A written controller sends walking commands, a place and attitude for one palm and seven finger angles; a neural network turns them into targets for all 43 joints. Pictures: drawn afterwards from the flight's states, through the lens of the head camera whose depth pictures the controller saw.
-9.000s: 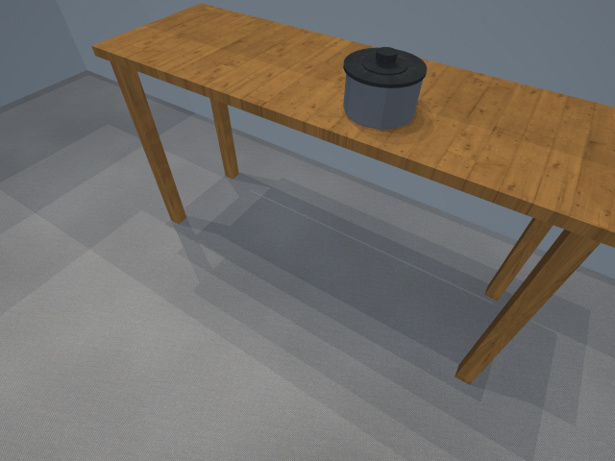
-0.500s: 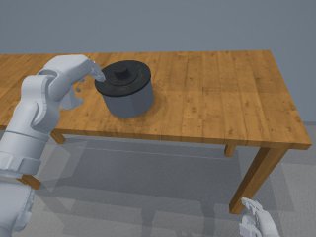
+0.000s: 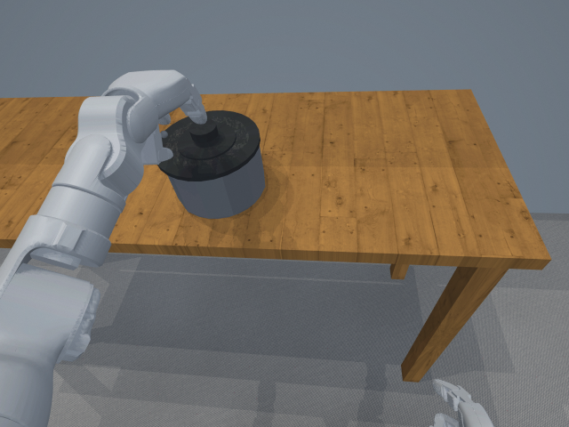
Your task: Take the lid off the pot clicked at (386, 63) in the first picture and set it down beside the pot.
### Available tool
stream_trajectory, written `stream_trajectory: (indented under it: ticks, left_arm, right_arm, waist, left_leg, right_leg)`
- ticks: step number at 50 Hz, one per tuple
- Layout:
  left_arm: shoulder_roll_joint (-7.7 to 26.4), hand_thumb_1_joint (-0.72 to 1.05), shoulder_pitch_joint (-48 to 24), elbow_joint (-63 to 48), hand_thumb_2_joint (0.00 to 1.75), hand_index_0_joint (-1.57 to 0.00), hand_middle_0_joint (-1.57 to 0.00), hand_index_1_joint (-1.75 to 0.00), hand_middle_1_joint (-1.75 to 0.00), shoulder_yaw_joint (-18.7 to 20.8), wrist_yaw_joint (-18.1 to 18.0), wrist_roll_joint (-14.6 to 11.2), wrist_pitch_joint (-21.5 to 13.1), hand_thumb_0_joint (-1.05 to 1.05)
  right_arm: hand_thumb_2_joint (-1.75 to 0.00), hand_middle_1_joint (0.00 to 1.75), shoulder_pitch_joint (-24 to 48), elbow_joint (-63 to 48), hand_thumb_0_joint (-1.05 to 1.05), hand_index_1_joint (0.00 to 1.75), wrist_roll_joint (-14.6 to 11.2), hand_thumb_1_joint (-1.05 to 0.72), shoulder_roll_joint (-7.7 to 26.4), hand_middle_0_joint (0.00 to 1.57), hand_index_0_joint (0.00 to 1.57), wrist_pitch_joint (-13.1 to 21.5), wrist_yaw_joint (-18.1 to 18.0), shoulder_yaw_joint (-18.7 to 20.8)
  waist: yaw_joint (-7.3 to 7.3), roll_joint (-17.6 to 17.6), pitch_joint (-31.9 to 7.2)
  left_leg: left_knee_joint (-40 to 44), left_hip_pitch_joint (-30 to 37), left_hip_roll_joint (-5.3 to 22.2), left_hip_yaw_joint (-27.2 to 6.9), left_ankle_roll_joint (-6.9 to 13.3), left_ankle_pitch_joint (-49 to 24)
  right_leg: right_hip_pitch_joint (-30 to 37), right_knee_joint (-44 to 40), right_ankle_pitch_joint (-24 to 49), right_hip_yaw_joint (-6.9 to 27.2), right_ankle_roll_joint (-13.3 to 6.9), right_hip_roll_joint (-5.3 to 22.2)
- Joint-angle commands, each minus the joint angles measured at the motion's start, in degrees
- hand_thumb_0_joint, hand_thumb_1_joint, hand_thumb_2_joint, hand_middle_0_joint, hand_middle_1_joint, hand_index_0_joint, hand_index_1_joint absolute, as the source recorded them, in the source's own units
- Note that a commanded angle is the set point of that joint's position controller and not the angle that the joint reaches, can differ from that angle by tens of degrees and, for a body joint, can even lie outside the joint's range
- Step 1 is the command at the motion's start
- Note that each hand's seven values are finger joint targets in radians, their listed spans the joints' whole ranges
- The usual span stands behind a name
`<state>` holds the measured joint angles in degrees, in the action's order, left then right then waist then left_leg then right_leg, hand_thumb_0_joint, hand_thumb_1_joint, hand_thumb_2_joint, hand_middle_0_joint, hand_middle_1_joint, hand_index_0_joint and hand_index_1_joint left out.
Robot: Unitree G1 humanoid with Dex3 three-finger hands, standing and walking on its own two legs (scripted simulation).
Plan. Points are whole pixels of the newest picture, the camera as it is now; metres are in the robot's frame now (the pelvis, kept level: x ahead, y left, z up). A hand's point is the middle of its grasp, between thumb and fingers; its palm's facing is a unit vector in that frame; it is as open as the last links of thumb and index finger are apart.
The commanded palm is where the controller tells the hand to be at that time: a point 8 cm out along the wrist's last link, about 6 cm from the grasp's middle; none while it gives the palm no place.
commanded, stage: move the open hand above the knob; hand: left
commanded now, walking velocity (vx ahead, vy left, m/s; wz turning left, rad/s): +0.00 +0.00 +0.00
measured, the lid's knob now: (203, 130) +0.54 +0.14 +0.14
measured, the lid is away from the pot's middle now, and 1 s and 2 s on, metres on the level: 0.00 0.00 0.00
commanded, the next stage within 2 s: lower the open fingers around the knob in 1.14 s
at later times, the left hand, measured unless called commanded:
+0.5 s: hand (191, 102) +0.51 +0.14 +0.21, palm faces -0.28 -0.01 -0.96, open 10.1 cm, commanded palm +0.51 +0.14 +0.27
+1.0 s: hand (182, 104) +0.51 +0.15 +0.21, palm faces -0.28 +0.00 -0.96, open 10.1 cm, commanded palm +0.50 +0.15 +0.27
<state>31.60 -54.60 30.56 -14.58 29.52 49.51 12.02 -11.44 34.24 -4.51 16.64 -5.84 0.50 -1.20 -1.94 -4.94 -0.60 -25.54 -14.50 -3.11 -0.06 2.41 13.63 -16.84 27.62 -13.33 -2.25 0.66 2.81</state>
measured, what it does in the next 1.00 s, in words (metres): stands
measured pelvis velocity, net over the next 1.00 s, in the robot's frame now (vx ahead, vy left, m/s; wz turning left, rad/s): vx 0.02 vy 0.01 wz -0.02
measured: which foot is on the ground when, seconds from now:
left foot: down 0.00-1.00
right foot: down 0.00-1.00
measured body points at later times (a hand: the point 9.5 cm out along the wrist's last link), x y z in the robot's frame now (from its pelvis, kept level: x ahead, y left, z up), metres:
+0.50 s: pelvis +0.01 +0.01 +0.00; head +0.05 -0.02 +0.45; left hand +0.52 +0.13 +0.26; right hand +0.06 -0.26 -0.13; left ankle -0.01 +0.10 -0.74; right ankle +0.01 -0.13 -0.74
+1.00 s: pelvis +0.02 +0.01 +0.00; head +0.06 -0.01 +0.45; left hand +0.52 +0.15 +0.26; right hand +0.09 -0.26 -0.13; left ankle -0.01 +0.10 -0.74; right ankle +0.01 -0.13 -0.74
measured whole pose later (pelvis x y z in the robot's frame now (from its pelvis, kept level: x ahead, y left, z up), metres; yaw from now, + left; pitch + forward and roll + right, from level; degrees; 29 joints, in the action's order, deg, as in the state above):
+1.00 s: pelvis +0.02 +0.01 +0.00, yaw -1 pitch +8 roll +0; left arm 29.5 -69.2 51.1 -15.3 27.5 52.9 10.0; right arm -16.7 37.6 -3.5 16.3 -4.8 -0.6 0.1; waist -5.0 -3.5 -3.1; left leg -24.6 -18.1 -3.0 1.2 3.3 14.4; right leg -20.3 25.3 -12.9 -0.9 1.6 2.6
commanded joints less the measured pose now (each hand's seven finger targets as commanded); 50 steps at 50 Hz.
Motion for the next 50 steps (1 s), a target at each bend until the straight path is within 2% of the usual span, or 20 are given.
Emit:
stream_trajectory:
  ticks: [1,5,7,10,11,12,15,16,20,21,26,30,31,35,36,39,40,42,44,50]
  left_arm:
    - [15.2,-0.36,-32.4,-5.4,1.55,-0.84,-0.84,-0.08,-0.08,8.6,-2.9,1.7,0.2,0.00]
    - [10.8,-0.36,-33.0,-1.1,1.55,-0.84,-0.84,-0.08,-0.08,5.2,-3.2,1.1,0.0,0.00]
    - [13.1,-0.36,-38.1,-1.2,1.55,-0.84,-0.84,-0.08,-0.08,6.6,-3.4,2.6,-0.2,0.00]
    - [10.1,-0.36,-38.3,0.9,1.55,-0.84,-0.84,-0.08,-0.08,4.5,-3.7,1.4,-0.4,0.00]
    - [13.6,-0.36,-41.4,0.6,1.55,-0.84,-0.84,-0.08,-0.08,7.0,-3.9,2.9,-0.6,0.00]
    - [13.6,-0.36,-41.4,4.5,1.55,-0.84,-0.84,-0.08,-0.08,7.1,-4.1,3.4,-0.5,0.00]
    - [8.4,-0.36,-41.5,9.0,1.55,-0.84,-0.84,-0.08,-0.08,3.0,-4.4,2.3,-0.5,0.00]
    - [12.0,-0.36,-45.7,6.4,1.55,-0.84,-0.84,-0.08,-0.08,5.5,-4.6,3.5,-0.9,0.00]
    - [7.8,-0.36,-47.4,13.2,1.55,-0.84,-0.84,-0.08,-0.08,2.3,-5.1,3.1,-1.0,0.00]
    - [13.0,-0.36,-50.1,12.6,1.55,-0.84,-0.84,-0.08,-0.08,6.3,-5.4,4.4,-1.2,0.00]
    - [12.1,-0.36,-47.9,14.4,1.55,-0.84,-0.84,-0.08,-0.08,5.7,-5.5,5.3,-2.1,0.00]
    - [11.1,-0.36,-43.4,18.4,1.55,-0.84,-0.84,-0.08,-0.08,5.7,-5.3,4.4,-1.8,0.00]
    - [16.1,-0.36,-45.8,16.0,1.55,-0.84,-0.84,-0.08,-0.08,9.0,-5.4,5.3,-2.0,0.00]
    - [12.4,-0.36,-48.6,11.3,1.55,-0.84,-0.84,-0.08,-0.08,5.5,-5.5,4.6,-2.8,0.00]
    - [16.7,-0.36,-48.0,10.7,1.55,-0.84,-0.84,-0.08,-0.08,9.1,-5.7,5.5,-3.0,0.00]
    - [10.8,-0.36,-48.6,11.4,1.55,-0.84,-0.84,-0.08,-0.08,4.2,-4.9,5.1,-2.6,0.00]
    - [9.8,-0.36,-46.4,10.1,1.55,-0.84,-0.84,-0.08,-0.08,4.0,-5.0,3.9,-2.7,0.00]
    - [12.6,-0.36,-46.9,9.6,1.55,-0.84,-0.84,-0.08,-0.08,6.5,-4.9,4.7,-2.7,0.00]
    - [10.9,-0.36,-44.7,13.2,1.55,-0.84,-0.84,-0.08,-0.08,5.2,-4.5,4.5,-2.0,0.00]
    - [8.5,-0.36,-48.0,6.0,1.55,-0.84,-0.84,-0.08,-0.08,3.7,-4.9,2.8,-2.4,0.00]
  right_arm:
    - [-0.90,0.30,2.1,-7.0,0.00,0.30,0.2,-0.90,6.7,0.20,0.20,2.3,-0.2,2.3]
    - [-0.90,0.30,0.7,-6.4,0.00,0.30,0.2,-0.90,7.3,0.20,0.20,2.2,-0.4,2.8]
    - [-0.90,0.30,-0.1,-5.9,0.00,0.30,0.3,-0.90,7.0,0.20,0.20,2.3,-0.5,2.8]
    - [-0.90,0.30,-1.6,-5.3,0.00,0.30,0.5,-0.90,7.4,0.20,0.20,2.3,-0.6,3.2]
    - [-0.90,0.30,-2.2,-5.0,0.00,0.30,0.7,-0.90,7.1,0.20,0.20,2.5,-0.6,3.0]
    - [-0.90,0.30,-2.5,-4.5,0.00,0.30,0.7,-0.90,7.2,0.20,0.20,2.6,-0.9,3.0]
    - [-0.90,0.30,-4.2,-3.5,0.00,0.30,0.5,-0.90,7.6,0.20,0.20,2.4,-1.0,3.4]
    - [-0.90,0.30,-4.7,-3.4,0.00,0.30,0.9,-0.90,7.4,0.20,0.20,2.7,-1.0,3.3]
    - [-0.90,0.30,-6.7,-2.1,0.00,0.30,0.9,-0.90,7.8,0.20,0.20,2.8,-1.5,3.5]
    - [-0.90,0.30,-7.6,-1.7,0.00,0.30,1.3,-0.90,7.8,0.20,0.20,3.2,-1.5,3.6]
    - [-0.90,0.30,-7.8,-2.2,0.00,0.30,1.5,-0.90,7.7,0.20,0.20,3.0,-1.3,3.6]
    - [-0.90,0.30,-9.2,-1.9,0.00,0.30,1.3,-0.90,8.2,0.20,0.20,2.5,-1.4,4.0]
    - [-0.90,0.30,-8.6,-2.0,0.00,0.30,1.4,-0.90,8.2,0.20,0.20,2.5,-1.4,3.7]
    - [-0.90,0.30,-8.5,-2.6,0.00,0.30,1.2,-0.90,7.8,0.20,0.20,2.8,-1.8,4.0]
    - [-0.90,0.30,-8.4,-2.7,0.00,0.30,1.5,-0.90,7.6,0.20,0.20,3.2,-1.7,3.9]
    - [-0.90,0.30,-8.0,-2.3,0.00,0.30,1.1,-0.90,7.1,0.20,0.20,3.1,-1.6,3.8]
    - [-0.90,0.30,-8.1,-2.7,0.00,0.30,1.1,-0.90,7.5,0.20,0.20,3.1,-1.4,4.1]
    - [-0.90,0.30,-7.9,-2.4,0.00,0.30,1.5,-0.90,7.3,0.20,0.20,3.2,-1.3,3.9]
    - [-0.90,0.30,-7.5,-2.2,0.00,0.30,1.2,-0.90,7.3,0.20,0.20,2.8,-1.4,3.7]
    - [-0.90,0.30,-6.7,-2.8,0.00,0.30,1.3,-0.90,7.1,0.20,0.20,3.2,-1.1,3.9]
  waist:
    - [-0.87,6.5,-22.0]
    - [-2.12,5.9,-21.2]
    - [-2.20,6.4,-22.8]
    - [-2.84,4.7,-23.0]
    - [-2.53,5.5,-25.1]
    - [-2.78,5.8,-23.7]
    - [-3.82,5.4,-21.5]
    - [-3.46,6.0,-24.5]
    - [-5.10,4.7,-22.9]
    - [-4.61,6.7,-25.1]
    - [-3.86,5.0,-27.6]
    - [-4.39,6.7,-25.0]
    - [-3.65,8.5,-26.0]
    - [-4.31,4.2,-27.6]
    - [-3.49,5.0,-29.4]
    - [-4.44,4.1,-26.6]
    - [-4.20,1.3,-27.5]
    - [-3.98,4.2,-28.4]
    - [-4.24,5.8,-25.3]
    - [-4.34,2.3,-28.4]
  left_leg:
    - [2.4,6.7,-0.2,-1.5,1.0,-15.5]
    - [1.3,7.6,-0.1,-1.8,1.3,-18.7]
    - [1.7,7.5,-0.1,-1.6,1.3,-17.9]
    - [1.1,8.7,-0.1,-1.9,1.4,-20.5]
    - [1.6,8.6,0.1,-1.8,1.2,-19.5]
    - [1.6,7.3,-0.1,-1.5,1.4,-18.2]
    - [1.7,7.1,0.0,-1.7,1.2,-17.7]
    - [2.0,7.5,0.1,-1.6,1.2,-17.4]
    - [1.5,7.3,0.1,-1.3,1.4,-18.8]
    - [1.6,6.7,0.2,-1.6,1.4,-18.0]
    - [1.3,7.3,0.7,-1.3,1.3,-22.9]
    - [0.8,6.9,0.9,-0.8,1.9,-24.1]
    - [1.5,5.4,0.8,-0.5,1.8,-21.7]
    - [0.8,8.9,1.0,-0.9,2.2,-25.8]
    - [0.6,9.0,1.0,-1.1,2.2,-25.6]
    - [0.8,9.9,1.2,-1.2,1.9,-26.2]
    - [0.0,11.9,1.4,-1.6,1.9,-30.1]
    - [-0.1,11.7,1.3,-1.6,2.0,-29.1]
    - [0.3,9.6,1.1,-1.0,1.9,-26.1]
    - [-1.0,14.5,1.3,-2.6,1.6,-32.7]
  right_leg:
    - [8.4,-1.9,15.8,-0.2,-2.7,-2.8]
    - [6.6,-2.0,17.8,-0.3,-2.9,-2.8]
    - [7.5,-1.7,18.0,-0.1,-2.8,-3.0]
    - [6.0,-2.0,18.7,-0.2,-3.0,-3.0]
    - [7.3,-1.9,18.5,0.1,-2.8,-3.1]
    - [7.3,-1.9,18.3,0.0,-2.9,-3.1]
    - [4.2,-2.4,16.8,-0.4,-3.0,-3.1]
    - [6.1,-2.2,17.5,0.0,-2.7,-3.3]
    - [3.3,-2.7,18.3,0.0,-2.9,-3.2]
    - [5.4,-2.5,18.8,0.3,-2.7,-3.4]
    - [5.8,-1.9,20.9,0.7,-2.7,-3.2]
    - [5.0,-2.7,21.8,0.5,-2.5,-3.3]
    - [7.3,-2.6,22.0,0.8,-2.3,-3.3]
    - [5.9,-2.8,22.9,0.8,-2.5,-3.1]
    - [7.3,-2.5,23.2,1.3,-2.4,-3.2]
    - [3.7,-2.5,21.3,0.5,-2.4,-3.3]
    - [2.8,-2.6,22.0,0.6,-2.6,-3.1]
    - [4.0,-2.2,22.1,0.5,-2.4,-3.3]
    - [3.1,-2.5,20.9,0.3,-2.4,-3.3]
    - [1.5,-2.1,22.0,0.3,-2.6,-3.2]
